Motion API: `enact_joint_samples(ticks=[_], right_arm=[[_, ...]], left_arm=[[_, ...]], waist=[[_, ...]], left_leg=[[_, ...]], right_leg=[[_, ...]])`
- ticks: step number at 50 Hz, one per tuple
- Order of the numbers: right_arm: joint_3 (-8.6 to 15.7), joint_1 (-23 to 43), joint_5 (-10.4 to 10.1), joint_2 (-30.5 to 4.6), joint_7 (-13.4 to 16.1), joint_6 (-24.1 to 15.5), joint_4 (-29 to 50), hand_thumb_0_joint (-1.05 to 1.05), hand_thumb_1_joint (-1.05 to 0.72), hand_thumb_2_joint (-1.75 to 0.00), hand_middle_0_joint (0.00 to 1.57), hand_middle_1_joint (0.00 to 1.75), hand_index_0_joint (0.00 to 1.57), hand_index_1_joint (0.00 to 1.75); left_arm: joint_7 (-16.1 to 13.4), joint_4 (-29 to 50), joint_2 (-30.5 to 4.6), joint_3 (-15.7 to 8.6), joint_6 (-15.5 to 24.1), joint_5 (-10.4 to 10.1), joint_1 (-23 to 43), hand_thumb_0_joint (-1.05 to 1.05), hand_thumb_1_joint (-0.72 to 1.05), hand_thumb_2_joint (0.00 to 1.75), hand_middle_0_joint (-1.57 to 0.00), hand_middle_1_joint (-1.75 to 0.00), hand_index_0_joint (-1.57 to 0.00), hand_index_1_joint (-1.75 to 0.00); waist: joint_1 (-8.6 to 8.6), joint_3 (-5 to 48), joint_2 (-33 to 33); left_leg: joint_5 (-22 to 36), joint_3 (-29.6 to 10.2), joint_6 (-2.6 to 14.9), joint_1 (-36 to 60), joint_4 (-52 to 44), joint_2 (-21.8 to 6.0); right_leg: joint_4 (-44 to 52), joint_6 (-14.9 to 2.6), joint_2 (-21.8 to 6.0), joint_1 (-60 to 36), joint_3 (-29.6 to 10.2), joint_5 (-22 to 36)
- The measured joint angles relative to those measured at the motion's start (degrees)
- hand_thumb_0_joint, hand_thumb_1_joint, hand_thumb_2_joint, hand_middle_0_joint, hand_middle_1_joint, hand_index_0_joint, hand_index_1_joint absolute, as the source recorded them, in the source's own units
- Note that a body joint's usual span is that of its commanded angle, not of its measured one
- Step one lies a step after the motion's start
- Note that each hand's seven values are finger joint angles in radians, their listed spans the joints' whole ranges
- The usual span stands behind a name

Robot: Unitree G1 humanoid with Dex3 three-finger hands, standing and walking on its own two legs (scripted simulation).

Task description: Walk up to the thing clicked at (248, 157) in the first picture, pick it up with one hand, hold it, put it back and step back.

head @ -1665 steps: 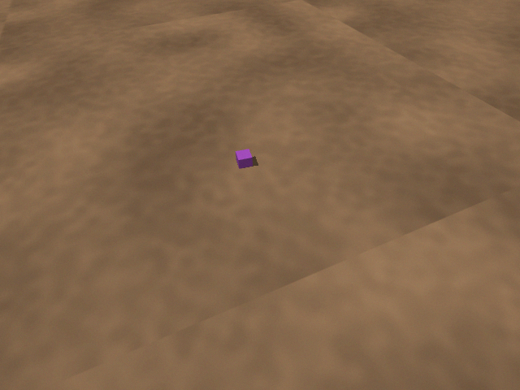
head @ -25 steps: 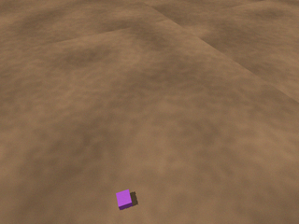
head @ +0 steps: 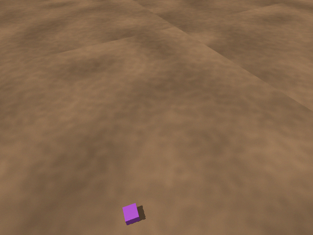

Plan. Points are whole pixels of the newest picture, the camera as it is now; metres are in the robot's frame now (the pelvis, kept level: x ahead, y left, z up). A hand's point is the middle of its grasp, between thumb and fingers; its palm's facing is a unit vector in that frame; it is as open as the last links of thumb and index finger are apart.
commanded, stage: stand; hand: left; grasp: from above
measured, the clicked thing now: (131, 213) +0.45 +0.22 -0.75
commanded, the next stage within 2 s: step back in 1.58 s
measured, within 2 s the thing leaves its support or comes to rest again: neither
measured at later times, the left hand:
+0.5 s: hand out of the picture +0.07 +0.23 -0.16, palm faces +0.01 -0.95 -0.33, open 7.4 cm
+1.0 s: hand out of the picture +0.09 +0.24 -0.16, palm faces +0.00 -0.94 -0.33, open 7.4 cm
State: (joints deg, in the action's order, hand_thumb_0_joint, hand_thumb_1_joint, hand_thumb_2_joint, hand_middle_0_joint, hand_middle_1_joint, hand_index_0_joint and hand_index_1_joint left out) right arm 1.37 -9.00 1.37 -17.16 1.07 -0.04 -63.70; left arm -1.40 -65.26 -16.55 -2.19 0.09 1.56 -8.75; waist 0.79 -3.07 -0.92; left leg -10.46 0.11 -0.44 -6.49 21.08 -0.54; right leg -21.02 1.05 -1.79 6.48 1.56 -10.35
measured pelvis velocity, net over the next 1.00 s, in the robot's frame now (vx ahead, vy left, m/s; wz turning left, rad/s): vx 0.02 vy -0.01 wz -0.01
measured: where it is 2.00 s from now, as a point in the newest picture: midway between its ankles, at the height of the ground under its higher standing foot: outside the picture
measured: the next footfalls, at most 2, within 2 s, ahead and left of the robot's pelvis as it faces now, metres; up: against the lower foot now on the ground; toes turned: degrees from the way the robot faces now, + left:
none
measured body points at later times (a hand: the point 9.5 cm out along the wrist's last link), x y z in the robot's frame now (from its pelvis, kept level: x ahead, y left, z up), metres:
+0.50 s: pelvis +0.01 -0.01 +0.00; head +0.01 -0.01 +0.45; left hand +0.07 +0.28 -0.14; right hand +0.07 -0.29 -0.14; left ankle +0.02 +0.12 -0.75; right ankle +0.02 -0.13 -0.75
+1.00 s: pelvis +0.02 -0.01 +0.00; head +0.03 -0.01 +0.45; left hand +0.09 +0.29 -0.13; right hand +0.08 -0.30 -0.14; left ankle +0.02 +0.12 -0.75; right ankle +0.02 -0.13 -0.75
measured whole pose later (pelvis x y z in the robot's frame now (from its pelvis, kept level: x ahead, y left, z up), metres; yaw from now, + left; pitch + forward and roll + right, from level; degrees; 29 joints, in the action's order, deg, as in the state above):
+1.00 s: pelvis +0.02 -0.01 +0.00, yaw -1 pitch -2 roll +0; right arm 0.4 -6.6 0.9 -18.7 0.5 -0.4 -65.8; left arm -0.4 -66.9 -17.8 -1.8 0.5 0.8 -5.7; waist 0.1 -3.2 -0.9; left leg -10.5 0.6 -1.1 -5.6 18.4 -1.5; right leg -18.4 0.5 -0.8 5.9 1.1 -10.1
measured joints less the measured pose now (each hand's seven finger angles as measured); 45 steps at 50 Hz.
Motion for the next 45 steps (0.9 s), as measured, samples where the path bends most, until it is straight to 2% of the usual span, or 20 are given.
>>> enact_joint_samples(ticks=[45], right_arm=[[-1.0, 2.3, -0.4, -1.5, -0.5, -0.4, -2.0, 0.01, -0.90, -0.90, 0.20, 0.30, 0.20, 0.30]], left_arm=[[0.9, -1.6, -1.1, 0.3, 0.4, -0.7, 3.1, 0.01, 0.91, 0.90, -0.20, -0.30, -0.20, -0.30]], waist=[[-0.65, -0.1, 0.0]], left_leg=[[0.2, 0.5, -0.62, 0.8, -2.7, -0.9]], right_leg=[[2.6, -0.54, 0.9, -0.5, -0.4, 0.4]])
